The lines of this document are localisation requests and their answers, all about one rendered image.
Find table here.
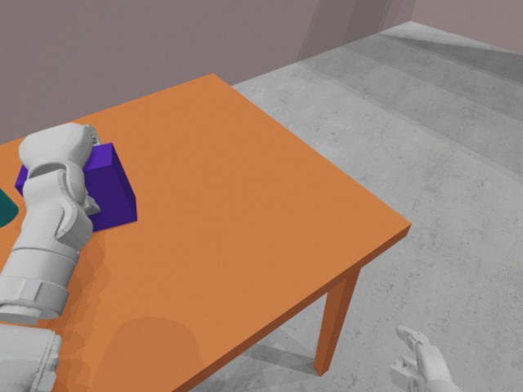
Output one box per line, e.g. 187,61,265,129
0,73,412,392

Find left robot upper arm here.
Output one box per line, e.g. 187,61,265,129
0,324,62,392

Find robot left forearm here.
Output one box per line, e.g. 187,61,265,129
0,158,93,325

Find right robot hand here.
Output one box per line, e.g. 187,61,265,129
391,326,454,392

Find sponge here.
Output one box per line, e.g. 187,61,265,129
15,143,137,232

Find left robot hand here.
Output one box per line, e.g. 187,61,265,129
19,122,102,216

